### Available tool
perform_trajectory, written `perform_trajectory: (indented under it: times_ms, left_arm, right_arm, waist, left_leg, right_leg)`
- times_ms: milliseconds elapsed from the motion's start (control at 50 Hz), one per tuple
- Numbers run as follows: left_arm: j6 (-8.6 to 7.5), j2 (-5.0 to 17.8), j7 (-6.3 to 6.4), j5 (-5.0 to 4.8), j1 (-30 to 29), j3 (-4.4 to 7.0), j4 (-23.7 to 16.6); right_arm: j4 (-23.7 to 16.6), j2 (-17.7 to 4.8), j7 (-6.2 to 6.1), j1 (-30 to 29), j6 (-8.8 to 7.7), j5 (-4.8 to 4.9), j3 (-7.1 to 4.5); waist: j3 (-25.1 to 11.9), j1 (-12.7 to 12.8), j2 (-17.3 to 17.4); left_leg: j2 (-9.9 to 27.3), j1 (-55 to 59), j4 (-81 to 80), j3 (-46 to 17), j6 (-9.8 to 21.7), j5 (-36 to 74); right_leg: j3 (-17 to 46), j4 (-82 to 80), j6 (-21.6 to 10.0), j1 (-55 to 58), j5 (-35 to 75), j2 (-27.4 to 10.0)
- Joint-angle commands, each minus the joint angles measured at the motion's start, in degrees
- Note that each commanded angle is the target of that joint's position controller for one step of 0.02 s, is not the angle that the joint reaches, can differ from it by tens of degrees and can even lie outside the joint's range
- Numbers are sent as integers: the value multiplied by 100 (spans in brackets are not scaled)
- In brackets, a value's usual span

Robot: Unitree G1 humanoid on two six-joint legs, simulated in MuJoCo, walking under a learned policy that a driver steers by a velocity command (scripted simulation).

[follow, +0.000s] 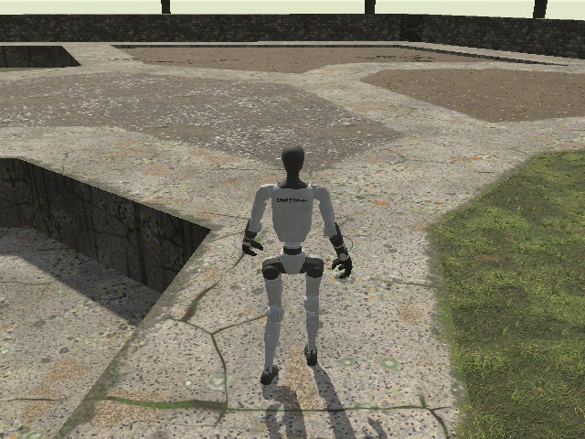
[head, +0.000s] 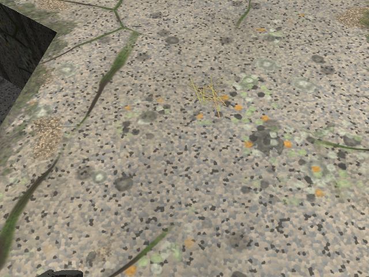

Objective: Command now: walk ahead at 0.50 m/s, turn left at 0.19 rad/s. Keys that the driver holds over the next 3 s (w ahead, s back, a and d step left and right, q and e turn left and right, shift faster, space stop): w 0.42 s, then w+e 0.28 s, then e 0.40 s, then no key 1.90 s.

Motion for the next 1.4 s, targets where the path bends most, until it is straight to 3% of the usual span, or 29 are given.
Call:
perform_trajectory:
  times_ms: [20, 40, 80, 140, 240, 380, 420, 440, 460, 480, 500, 520, 560, 580, 660, 780, 880, 940, 960, 980, 1000, 1020, 1060, 1080, 1120, 1180, 1320, 1380, 1400]
  left_arm:
    - [50, 860, 17, -111, 1548, 321, 75]
    - [84, 776, 29, -32, 1275, 270, 17]
    - [93, 586, 49, 41, 1002, 188, 28]
    - [67, 620, 66, -42, 1055, 191, 156]
    - [146, 902, 121, -109, 1278, 252, 393]
    - [315, 1065, 155, -181, 1752, 287, 754]
    - [371, 1167, 184, -180, 1612, 319, 757]
    - [385, 1071, 188, -167, 1627, 279, 748]
    - [366, 801, 190, -43, 1561, 157, 591]
    - [266, 110, 168, -48, 2298, -55, 494]
    - [193, 652, 153, -169, 2040, 74, 595]
    - [165, 949, 139, -296, 1516, 185, 428]
    - [202, 828, 166, -192, 1089, 198, 347]
    - [279, 749, 169, -179, 1222, 221, 387]
    - [514, 426, 190, -177, 1222, 209, 393]
    - [442, 194, 26, -52, 255, 138, 25]
    - [503, 362, -175, -46, -89, 219, -380]
    - [514, 816, -176, -26, 983, 471, -238]
    - [517, 1223, -47, -11, 1465, 618, -170]
    - [564, 1761, 92, 12, 1334, 668, -278]
    - [517, 1626, 47, 80, 1321, 592, -537]
    - [515, 1297, 10, 32, 1024, 534, -641]
    - [565, 898, 72, -139, 474, 418, -652]
    - [604, 853, 112, -107, 308, 400, -681]
    - [646, 878, 150, 22, 148, 409, -735]
    - [666, 956, 240, 29, 248, 430, -667]
    - [807, 783, 252, 67, 188, 319, -556]
    - [830, 499, 235, 23, 291, 177, -418]
    - [799, 352, 232, 65, 547, 128, -341]
  right_arm:
    - [-548, -786, -8, -164, -162, 88, -113]
    - [-639, -720, -7, -548, -176, 0, -91]
    - [-706, -539, 36, -673, -210, -74, -93]
    - [-672, -279, 66, -621, -177, -67, -26]
    - [-855, -48, 116, -1490, -244, -82, 92]
    - [-1102, -209, 285, -2254, -327, 8, 27]
    - [-977, -401, 277, -1725, -334, -27, -77]
    - [-763, -623, 228, -988, -326, -62, -205]
    - [-597, -1000, 156, 53, -309, -140, -327]
    - [-509, -1441, 156, 376, -265, -176, -415]
    - [-500, -896, 155, 485, -247, -126, -291]
    - [-474, -712, 139, 152, -258, -107, -213]
    - [-447, -427, 163, -503, -301, -149, -127]
    - [-424, -322, 173, -681, -355, -188, -103]
    - [-188, -369, 161, -842, -509, -193, -174]
    - [36, -625, -29, -864, -383, -185, -238]
    - [189, -895, -138, -661, -129, -4, -336]
    - [84, -918, -206, -916, 14, 109, -370]
    - [60, -778, -186, -683, -12, 13, -309]
    - [-105, -70, -99, -89, -59, -390, -91]
    - [-101, -377, 2, 61, -126, -257, -57]
    - [-156, -739, 35, -532, -116, -46, -155]
    - [-230, -661, -88, -1009, -17, -118, -149]
    - [-259, -706, -135, -1004, 56, -159, -175]
    - [-195, -581, -147, -805, 146, -163, -160]
    - [-113, -397, -192, -780, 191, -174, -91]
    - [-214, -375, -139, -1172, 217, -119, -70]
    - [-115, -243, -36, -905, 111, -177, -50]
    - [-159, -500, -27, -874, 82, -287, -80]
  waist:
    - [-598, 815, -844]
    - [-256, 736, -470]
    - [8, 470, -581]
    - [-8, 365, -732]
    - [154, 614, -575]
    - [338, 716, -609]
    - [29, 325, -633]
    - [-448, -33, -514]
    - [-1284, -478, -66]
    - [-2073, -187, 1492]
    - [-2021, -424, 1072]
    - [-1122, -382, 749]
    - [-321, -37, 338]
    - [-219, 163, 487]
    - [86, 372, 314]
    - [360, 161, 149]
    - [145, 109, 286]
    - [-453, 727, 220]
    - [-825, 921, -388]
    - [-1362, 284, -1858]
    - [-2631, 497, -1402]
    - [-2215, 705, -634]
    - [-1024, 434, -79]
    - [-790, 267, -207]
    - [-709, 86, -489]
    - [-939, 149, -570]
    - [-613, 409, -955]
    - [-508, 199, -823]
    - [-466, 310, -398]
  left_leg:
    - [364, -3473, 2472, 56, -67, 206]
    - [570, -3361, 2306, 284, -68, 600]
    - [900, -2979, 1734, 417, -93, 1099]
    - [995, -2772, 1107, 658, -209, 1223]
    - [966, -2545, -704, 895, -324, 2585]
    - [713, -2104, -1900, 962, -44, 2740]
    - [510, -1221, -2154, 1148, 162, 2527]
    - [452, -39, -2250, 1194, 326, 2606]
    - [1357, 1691, -2008, 281, 669, 2776]
    - [2776, 3524, -2471, -2257, 1500, 1650]
    - [2781, 3308, -2979, -2907, 1439, 826]
    - [2612, 2598, -3111, -2040, 1198, 923]
    - [2155, 1231, -3466, -864, 1002, 1816]
    - [2008, 804, -3666, -459, 935, 2101]
    - [1935, 241, -4147, 466, 959, 2890]
    - [1629, 250, -3932, 1861, 698, 4769]
    - [1950, 1144, -3117, 2004, 560, 5555]
    - [1721, 1107, -1242, 2162, 243, 6256]
    - [1304, 278, 177, 2240, -128, 4841]
    - [408, -1803, 2211, 2066, -540, -820]
    - [19, -2414, 3365, 696, -621, -1380]
    - [324, -2683, 3349, 395, -513, -786]
    - [680, -2775, 2507, 497, -507, 55]
    - [743, -2436, 2128, 471, -517, 255]
    - [657, -1908, 1564, 624, -566, 418]
    - [638, -1592, 818, 708, -697, 683]
    - [667, -1009, -571, 779, -612, 1021]
    - [608, -46, -2314, 929, -336, 1868]
    - [1176, 255, -2644, 357, -120, 2242]
  right_leg:
    - [3582, -1504, -1256, 3591, -2017, -2187]
    - [2961, -1590, -1164, 2969, -1364, -1949]
    - [2242, -1825, -1129, 2237, -305, -1581]
    - [1630, -2063, -1226, 1954, 604, -1424]
    - [853, -2267, -1110, 1855, 1167, -1253]
    - [809, -1901, -865, 2543, 1430, -1607]
    - [633, -1226, -710, 2640, 2687, -1525]
    - [478, -317, -578, 2327, 3194, -1258]
    - [300, 1280, -374, 1246, 1999, -953]
    - [69, 3354, 8, -953, -1730, 2]
    - [785, 4088, -9, -1564, -2383, -129]
    - [762, 4227, -43, -1889, -1924, -367]
    - [580, 3740, 12, -1569, -1115, -762]
    - [625, 3579, 39, -1223, -866, -902]
    - [678, 3209, 172, -1139, -280, -952]
    - [128, 1152, 210, -844, 1351, -739]
    - [-188, 429, -43, -685, 772, -507]
    - [-470, -205, -435, 675, 574, 9]
    - [157, -550, -713, 1895, 2502, -279]
    - [2104, 197, -1613, 3675, 5621, -1723]
    - [3889, -411, -2546, 4215, 4422, -2472]
    - [3270, -722, -2274, 3787, 3453, -2141]
    - [2441, -1040, -1684, 2367, 2072, -1606]
    - [2268, -1191, -1576, 1718, 1784, -1438]
    - [1978, -1306, -1474, 1075, 1880, -1231]
    - [1692, -1220, -1433, 931, 2114, -1148]
    - [1948, -1304, -1174, 654, -445, -1061]
    - [1869, -935, -767, 519, -663, -829]
    - [1612, -529, -424, 308, -956, -540]
Next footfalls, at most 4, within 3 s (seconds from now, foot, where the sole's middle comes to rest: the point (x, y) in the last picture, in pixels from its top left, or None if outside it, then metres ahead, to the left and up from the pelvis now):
0.46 left None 0.41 0.14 -0.76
0.96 right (216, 237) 0.63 -0.11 -0.76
1.40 left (152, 228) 0.68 0.13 -0.76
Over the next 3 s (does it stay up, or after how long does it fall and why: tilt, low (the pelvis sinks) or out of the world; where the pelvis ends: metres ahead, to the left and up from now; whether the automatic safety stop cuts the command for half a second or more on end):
stays up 0.63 0.05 0.02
